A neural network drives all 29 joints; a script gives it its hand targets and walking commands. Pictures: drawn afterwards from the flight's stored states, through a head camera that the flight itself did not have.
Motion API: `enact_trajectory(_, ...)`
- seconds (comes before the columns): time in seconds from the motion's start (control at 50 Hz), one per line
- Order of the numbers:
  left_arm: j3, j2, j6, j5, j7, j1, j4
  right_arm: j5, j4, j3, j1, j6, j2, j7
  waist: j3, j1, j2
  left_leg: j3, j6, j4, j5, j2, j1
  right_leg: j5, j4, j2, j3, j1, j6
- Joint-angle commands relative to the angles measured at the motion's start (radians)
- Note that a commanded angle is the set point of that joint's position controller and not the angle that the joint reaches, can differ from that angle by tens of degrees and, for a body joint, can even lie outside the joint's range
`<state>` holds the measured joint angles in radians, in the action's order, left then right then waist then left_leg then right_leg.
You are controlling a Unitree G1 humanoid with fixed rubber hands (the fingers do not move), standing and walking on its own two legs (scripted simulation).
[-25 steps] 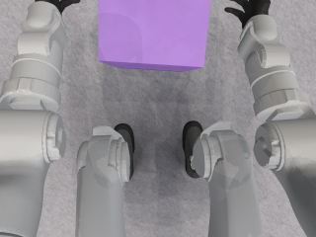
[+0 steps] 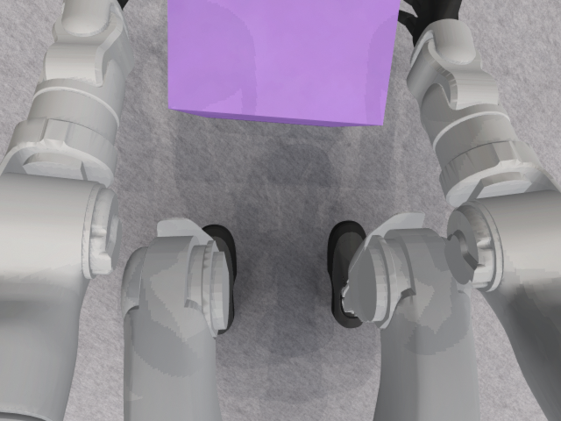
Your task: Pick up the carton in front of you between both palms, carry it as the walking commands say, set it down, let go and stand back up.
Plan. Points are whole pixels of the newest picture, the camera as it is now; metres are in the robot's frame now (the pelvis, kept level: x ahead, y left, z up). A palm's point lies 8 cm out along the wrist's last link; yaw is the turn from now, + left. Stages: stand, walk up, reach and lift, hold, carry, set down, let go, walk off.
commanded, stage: reach and lift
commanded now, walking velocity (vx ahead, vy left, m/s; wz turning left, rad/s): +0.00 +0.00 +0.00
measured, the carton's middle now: (277, 38) +0.52 +0.02 -0.24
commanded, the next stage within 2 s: none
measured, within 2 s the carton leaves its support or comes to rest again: leaves its support in 0.50 s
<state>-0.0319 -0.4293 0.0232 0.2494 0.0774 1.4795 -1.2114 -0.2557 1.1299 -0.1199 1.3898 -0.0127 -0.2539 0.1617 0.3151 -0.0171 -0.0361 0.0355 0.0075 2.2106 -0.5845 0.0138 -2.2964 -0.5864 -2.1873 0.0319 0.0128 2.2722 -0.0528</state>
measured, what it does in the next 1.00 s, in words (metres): rises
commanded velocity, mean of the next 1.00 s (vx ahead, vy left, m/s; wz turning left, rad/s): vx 0.00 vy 0.00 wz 0.00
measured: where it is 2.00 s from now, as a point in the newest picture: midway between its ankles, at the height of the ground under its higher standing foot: (283, 294)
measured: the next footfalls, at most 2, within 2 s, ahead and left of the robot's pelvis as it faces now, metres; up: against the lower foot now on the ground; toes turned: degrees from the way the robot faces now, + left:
none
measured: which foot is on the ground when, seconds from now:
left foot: down 0.00-1.00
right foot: down 0.00-1.00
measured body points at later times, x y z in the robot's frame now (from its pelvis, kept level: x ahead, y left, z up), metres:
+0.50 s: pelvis -0.01 +0.00 -0.01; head +0.35 +0.03 +0.25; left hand +0.56 +0.17 -0.18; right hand +0.55 -0.14 -0.17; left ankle +0.10 +0.12 -0.33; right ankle +0.11 -0.13 -0.33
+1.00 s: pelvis -0.02 -0.01 +0.09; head +0.25 +0.02 +0.46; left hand +0.50 +0.18 +0.03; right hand +0.50 -0.13 +0.03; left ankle +0.10 +0.12 -0.33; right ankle +0.11 -0.13 -0.33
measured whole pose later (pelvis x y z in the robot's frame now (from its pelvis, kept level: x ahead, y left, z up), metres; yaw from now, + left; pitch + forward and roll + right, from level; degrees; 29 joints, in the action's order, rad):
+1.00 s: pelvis -0.02 -0.01 +0.09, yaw +3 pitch +41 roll -2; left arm 0.45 -0.08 0.36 -0.25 0.03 1.17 -0.87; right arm 0.23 0.72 -0.57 1.08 -0.36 0.03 0.07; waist -0.12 -0.01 0.00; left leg 0.05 0.02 1.86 -0.47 0.06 -2.11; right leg -0.51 -1.86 0.08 0.05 2.08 -0.06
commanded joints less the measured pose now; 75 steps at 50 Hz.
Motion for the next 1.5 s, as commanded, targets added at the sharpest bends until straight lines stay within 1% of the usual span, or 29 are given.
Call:
enact_trajectory(0.0,0.018,-0.053,-0.015,-0.016,-0.004,0.229,0.082,0.058,-0.073,-0.067,0.168,0.032,-0.138,0.005,-1.134,-0.055,0.13,-0.006,0.028,-0.182,0.392,0.008,0.667,0.368,0.156,0.014,-0.074,-0.454,-0.002)
enact_trajectory(0.06,0.001,-0.027,-0.015,-0.01,-0.002,0.261,0.099,0.034,-0.101,-0.023,0.219,0.032,-0.077,0.002,-1.13,-0.03,0.101,-0.015,0.022,-0.198,0.336,0.012,0.62,0.34,0.166,0.014,-0.072,-0.499,-0.001)
enact_trajectory(0.14,-0.049,0.089,-0.018,-0.003,-0.011,0.366,0.112,-0.022,-0.109,0.075,0.331,0.02,0.094,-0.021,-1.111,0.015,0.078,-0.028,0.002,-0.221,0.268,0.019,0.595,0.285,0.177,0.037,-0.063,-0.543,0.011)
enact_trajectory(0.18,-0.012,0.098,-0.018,-0.039,-0.01,0.389,0.072,-0.005,-0.086,0.066,0.368,0.013,0.128,-0.025,-1.088,0.03,0.072,-0.032,0.0,-0.224,0.228,0.019,0.588,0.251,0.177,0.045,-0.06,-0.559,0.006)
enact_trajectory(0.22,-0.017,0.206,-0.01,-0.063,-0.029,0.444,0.054,0.047,-0.074,0.039,0.404,0.006,0.21,-0.033,-1.081,0.015,0.083,-0.036,0.006,-0.214,0.209,0.029,0.591,0.239,0.175,0.058,-0.063,-0.586,0.002)
enact_trajectory(0.24,-0.099,0.45,0.0,-0.036,-0.074,0.542,0.097,0.033,-0.11,0.12,0.507,-0.003,0.445,-0.074,-1.095,0.021,0.082,-0.035,-0.004,-0.21,0.224,0.042,0.599,0.25,0.168,0.068,-0.066,-0.583,0.007)
enact_trajectory(0.3,-0.072,0.797,0.04,-0.104,-0.18,0.597,0.069,0.091,-0.143,0.122,0.648,-0.047,0.751,-0.185,-1.007,0.033,0.09,-0.048,-0.01,-0.188,0.207,0.067,0.565,0.215,0.141,0.096,-0.083,-0.515,0.011)
enact_trajectory(0.34,-0.061,0.92,0.066,-0.126,-0.226,0.563,0.13,0.123,-0.176,0.12,0.646,-0.08,0.856,-0.242,-1.031,0.043,0.096,-0.069,-0.011,-0.192,0.239,0.078,0.583,0.222,0.136,0.108,-0.097,-0.506,0.015)
enact_trajectory(0.38,-0.074,0.989,0.08,-0.105,-0.248,0.566,0.225,0.114,-0.233,0.142,0.65,-0.101,0.935,-0.272,-1.13,0.044,0.083,-0.086,-0.014,-0.183,0.309,0.084,0.622,0.277,0.128,0.116,-0.106,-0.525,0.021)
enact_trajectory(0.46,-0.115,1.099,0.098,-0.044,-0.254,0.608,0.382,0.044,-0.354,0.204,0.647,-0.124,1.077,-0.281,-1.43,0.042,0.053,-0.1,-0.015,-0.158,0.455,0.09,0.73,0.444,0.11,0.119,-0.115,-0.659,0.019)
enact_trajectory(0.52,-0.187,1.172,0.126,-0.01,-0.249,0.646,0.561,-0.002,-0.461,0.254,0.647,-0.153,1.175,-0.272,-1.721,0.044,0.08,-0.11,-0.003,-0.158,0.565,0.097,0.871,0.548,0.108,0.126,-0.122,-0.769,0.016)
enact_trajectory(0.54,-0.199,1.191,0.14,-0.013,-0.248,0.645,0.603,-0.001,-0.48,0.263,0.638,-0.167,1.191,-0.268,-1.791,0.046,0.097,-0.112,0.002,-0.166,0.584,0.101,0.917,0.553,0.117,0.13,-0.125,-0.778,0.015)
enact_trajectory(0.58,-0.192,1.228,0.181,-0.045,-0.254,0.59,0.6,0.031,-0.488,0.259,0.605,-0.201,1.201,-0.273,-1.788,0.047,0.133,-0.11,0.005,-0.194,0.577,0.109,0.956,0.494,0.15,0.132,-0.136,-0.702,0.014)
enact_trajectory(0.6,-0.203,1.262,0.196,-0.061,-0.253,0.563,0.61,0.053,-0.509,0.265,0.593,-0.213,1.213,-0.275,-1.781,0.037,0.145,-0.113,0.008,-0.208,0.563,0.114,0.966,0.464,0.17,0.135,-0.139,-0.666,0.013)
enact_trajectory(0.64,-0.199,1.306,0.23,-0.099,-0.252,0.468,0.604,0.086,-0.538,0.272,0.561,-0.236,1.214,-0.282,-1.736,0.036,0.159,-0.115,0.011,-0.25,0.511,0.12,0.96,0.395,0.21,0.137,-0.142,-0.607,0.011)
enact_trajectory(0.68,-0.158,1.36,0.265,-0.139,-0.255,0.369,0.537,0.131,-0.526,0.248,0.525,-0.257,1.215,-0.29,-1.621,0.028,0.162,-0.115,0.011,-0.302,0.415,0.128,0.889,0.314,0.259,0.138,-0.14,-0.562,0.016)
enact_trajectory(0.76,0.033,1.408,0.315,-0.273,-0.294,0.254,0.328,0.312,-0.384,0.045,0.44,-0.303,1.191,-0.315,-1.238,-0.028,0.12,-0.104,0.0,-0.433,0.121,0.136,0.639,0.086,0.39,0.135,-0.135,-0.462,0.04)
enact_trajectory(0.78,0.072,1.402,0.321,-0.302,-0.303,0.265,0.31,0.356,-0.356,-0.005,0.424,-0.313,1.186,-0.318,-1.188,-0.044,0.105,-0.099,-0.003,-0.456,0.073,0.137,0.609,0.047,0.421,0.137,-0.133,-0.456,0.047)
enact_trajectory(0.82,0.133,1.373,0.331,-0.346,-0.312,0.27,0.283,0.413,-0.322,-0.059,0.394,-0.33,1.167,-0.32,-1.172,-0.053,0.087,-0.094,-0.009,-0.496,0.034,0.139,0.612,0.018,0.471,0.136,-0.121,-0.486,0.053)
enact_trajectory(0.86,0.145,1.365,0.328,-0.365,-0.309,0.282,0.303,0.41,-0.328,-0.045,0.407,-0.332,1.196,-0.323,-1.246,-0.019,0.08,-0.096,-0.011,-0.521,0.059,0.139,0.683,0.041,0.497,0.139,-0.107,-0.534,0.049)
enact_trajectory(0.92,0.15,1.357,0.311,-0.369,-0.292,0.29,0.337,0.347,-0.396,0.039,0.468,-0.324,1.259,-0.336,-1.375,0.057,0.044,-0.103,-0.02,-0.543,0.132,0.139,0.778,0.089,0.523,0.145,-0.086,-0.606,0.033)
enact_trajectory(0.94,0.136,1.356,0.307,-0.363,-0.288,0.294,0.352,0.334,-0.401,0.062,0.465,-0.325,1.281,-0.338,-1.405,0.061,0.029,-0.106,-0.02,-0.553,0.153,0.141,0.795,0.108,0.535,0.146,-0.083,-0.639,0.028)
enact_trajectory(0.96,0.135,1.353,0.306,-0.364,-0.287,0.289,0.35,0.332,-0.393,0.067,0.455,-0.328,1.284,-0.339,-1.416,0.062,0.017,-0.106,-0.022,-0.567,0.147,0.142,0.798,0.105,0.545,0.146,-0.082,-0.655,0.025)
enact_trajectory(1.0,0.118,1.37,0.318,-0.37,-0.291,0.264,0.357,0.353,-0.371,0.064,0.389,-0.342,1.302,-0.338,-1.436,0.043,0.008,-0.107,-0.018,-0.604,0.139,0.145,0.82,0.105,0.582,0.146,-0.086,-0.706,0.021)
enact_trajectory(1.06,0.064,1.435,0.337,-0.349,-0.305,0.253,0.41,0.351,-0.378,0.086,0.334,-0.359,1.34,-0.341,-1.485,0.022,0.021,-0.106,-0.007,-0.634,0.158,0.149,0.88,0.126,0.618,0.15,-0.096,-0.744,0.02)
enact_trajectory(1.18,-0.117,1.545,0.364,-0.256,-0.307,0.106,0.533,0.29,-0.486,0.225,0.189,-0.369,1.385,-0.349,-1.616,-0.002,0.092,-0.089,0.024,-0.694,0.364,0.153,1.095,0.316,0.672,0.154,-0.085,-0.9,0.022)
enact_trajectory(1.26,-0.158,1.554,0.361,-0.253,-0.297,0.008,0.556,0.269,-0.508,0.271,0.1,-0.367,1.396,-0.355,-1.497,0.004,0.104,-0.073,0.025,-0.768,0.367,0.151,1.14,0.312,0.738,0.154,-0.07,-0.932,0.024)
enact_trajectory(1.34,-0.185,1.554,0.336,-0.249,-0.279,-0.06,0.587,0.234,-0.531,0.33,0.038,-0.35,1.417,-0.354,-1.448,0.024,0.086,-0.058,0.016,-0.819,0.402,0.152,1.208,0.343,0.792,0.154,-0.047,-1.007,0.02)
enact_trajectory(1.48,-0.129,1.555,0.327,-0.302,-0.274,-0.205,0.54,0.283,-0.478,0.296,-0.109,-0.345,1.428,-0.351,-1.259,0.031,0.039,-0.032,0.001,-0.97,0.332,0.151,1.298,0.284,0.953,0.145,-0.017,-1.131,0.02)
